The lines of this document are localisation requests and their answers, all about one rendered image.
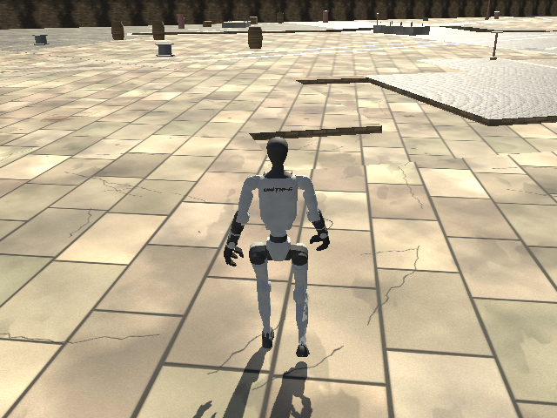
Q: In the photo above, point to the robot right upper arm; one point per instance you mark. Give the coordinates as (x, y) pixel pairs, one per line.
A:
(305, 183)

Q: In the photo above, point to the robot left upper arm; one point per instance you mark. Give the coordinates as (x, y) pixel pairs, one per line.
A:
(251, 183)

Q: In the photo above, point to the robot left hand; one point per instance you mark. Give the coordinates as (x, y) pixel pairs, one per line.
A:
(228, 254)

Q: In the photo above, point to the robot right forearm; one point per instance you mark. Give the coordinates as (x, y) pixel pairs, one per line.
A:
(320, 227)

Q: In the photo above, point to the robot right foot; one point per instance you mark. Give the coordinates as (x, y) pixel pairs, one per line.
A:
(302, 351)

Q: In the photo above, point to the robot left foot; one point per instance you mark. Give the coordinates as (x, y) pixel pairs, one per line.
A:
(267, 341)

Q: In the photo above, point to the robot foot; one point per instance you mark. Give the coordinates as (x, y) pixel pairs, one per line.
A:
(267, 341)
(302, 351)

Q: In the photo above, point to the robot right hand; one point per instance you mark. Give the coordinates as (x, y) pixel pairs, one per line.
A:
(325, 244)

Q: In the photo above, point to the robot left forearm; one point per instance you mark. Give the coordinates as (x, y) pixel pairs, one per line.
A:
(235, 233)

